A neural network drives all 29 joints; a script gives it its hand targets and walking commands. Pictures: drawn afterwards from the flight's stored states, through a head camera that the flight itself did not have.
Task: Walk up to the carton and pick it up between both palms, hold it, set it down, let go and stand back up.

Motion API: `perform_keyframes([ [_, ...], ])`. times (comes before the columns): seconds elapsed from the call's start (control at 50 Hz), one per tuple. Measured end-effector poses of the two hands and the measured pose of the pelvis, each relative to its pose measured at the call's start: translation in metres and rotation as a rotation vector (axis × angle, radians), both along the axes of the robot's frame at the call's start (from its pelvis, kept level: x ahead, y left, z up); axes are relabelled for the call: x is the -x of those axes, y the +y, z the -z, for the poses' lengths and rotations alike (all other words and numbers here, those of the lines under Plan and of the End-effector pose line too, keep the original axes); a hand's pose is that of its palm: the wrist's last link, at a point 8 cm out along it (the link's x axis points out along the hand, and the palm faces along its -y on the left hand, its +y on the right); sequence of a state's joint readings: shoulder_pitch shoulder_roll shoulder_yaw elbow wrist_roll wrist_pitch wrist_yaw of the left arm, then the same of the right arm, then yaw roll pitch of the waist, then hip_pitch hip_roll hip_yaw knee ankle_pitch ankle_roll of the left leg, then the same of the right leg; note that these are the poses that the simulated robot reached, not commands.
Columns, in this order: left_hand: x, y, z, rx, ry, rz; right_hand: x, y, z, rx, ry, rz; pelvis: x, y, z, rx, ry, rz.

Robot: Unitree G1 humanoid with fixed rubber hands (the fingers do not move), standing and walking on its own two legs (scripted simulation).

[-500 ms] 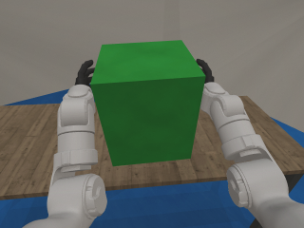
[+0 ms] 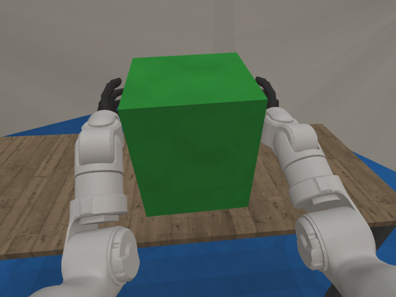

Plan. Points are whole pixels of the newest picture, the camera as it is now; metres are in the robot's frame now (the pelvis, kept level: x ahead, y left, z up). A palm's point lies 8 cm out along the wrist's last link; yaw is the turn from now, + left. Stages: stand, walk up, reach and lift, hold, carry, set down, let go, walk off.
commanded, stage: hold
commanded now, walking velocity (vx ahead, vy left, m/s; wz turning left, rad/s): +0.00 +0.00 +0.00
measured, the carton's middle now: (191, 134) +0.38 -0.01 +0.22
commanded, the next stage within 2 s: set down in 0.34 s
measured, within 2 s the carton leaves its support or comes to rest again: neither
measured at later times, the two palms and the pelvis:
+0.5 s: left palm (109, 109) +0.37 +0.14 +0.28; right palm (268, 109) +0.37 -0.16 +0.27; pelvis +0.00 +0.00 +0.00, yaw +0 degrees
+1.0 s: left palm (118, 124) +0.42 +0.14 +0.22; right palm (256, 138) +0.39 -0.15 +0.19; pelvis +0.02 +0.00 +0.00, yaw +0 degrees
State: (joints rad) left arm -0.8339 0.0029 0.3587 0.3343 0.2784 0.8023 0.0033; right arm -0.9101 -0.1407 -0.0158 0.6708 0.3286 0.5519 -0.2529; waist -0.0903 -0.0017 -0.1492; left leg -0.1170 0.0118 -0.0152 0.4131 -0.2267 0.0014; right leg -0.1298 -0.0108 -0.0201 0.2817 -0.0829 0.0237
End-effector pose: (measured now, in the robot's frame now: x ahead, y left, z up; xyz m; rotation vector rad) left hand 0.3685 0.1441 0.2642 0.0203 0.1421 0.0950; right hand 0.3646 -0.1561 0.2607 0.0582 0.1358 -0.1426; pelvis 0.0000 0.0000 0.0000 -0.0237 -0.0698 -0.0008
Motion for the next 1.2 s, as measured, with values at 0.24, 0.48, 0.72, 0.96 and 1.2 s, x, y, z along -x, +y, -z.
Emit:
perform_keyframes([
  [0.24,-0.001,0.000,0.001,0.000,0.003,-0.001,-0.001,0.000,0.001,0.000,0.003,-0.001,0.000,0.000,0.000,0.000,0.000,0.000],
  [0.48,-0.005,-0.002,-0.011,-0.008,-0.039,-0.001,-0.004,-0.002,-0.006,0.008,-0.039,0.002,0.000,0.000,0.000,0.000,0.000,0.000],
  [0.72,-0.038,0.001,-0.020,-0.030,-0.114,0.033,-0.030,0.003,0.011,-0.010,-0.123,0.026,-0.009,0.000,-0.001,0.000,-0.022,-0.001],
  [0.96,-0.051,0.000,0.041,-0.052,-0.072,0.082,-0.028,0.004,0.075,-0.024,-0.096,0.073,-0.023,0.004,-0.003,0.005,-0.018,-0.001],
  [1.2,-0.042,0.002,0.037,-0.028,-0.098,0.074,-0.021,0.004,0.064,0.015,-0.129,0.069,-0.017,0.006,-0.002,0.007,-0.040,-0.002],
])
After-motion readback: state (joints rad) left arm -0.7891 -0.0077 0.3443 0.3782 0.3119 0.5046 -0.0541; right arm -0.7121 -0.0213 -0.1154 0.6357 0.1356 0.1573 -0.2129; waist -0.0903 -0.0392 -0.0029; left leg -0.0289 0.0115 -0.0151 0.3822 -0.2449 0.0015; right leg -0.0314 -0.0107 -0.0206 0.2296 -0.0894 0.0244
